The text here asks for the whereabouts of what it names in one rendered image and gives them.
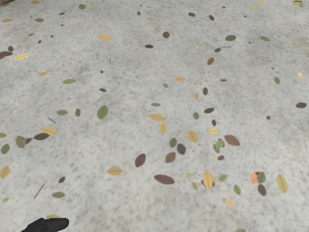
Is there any robot left hand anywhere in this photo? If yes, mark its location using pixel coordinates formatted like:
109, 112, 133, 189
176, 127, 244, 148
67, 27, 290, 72
21, 217, 70, 232

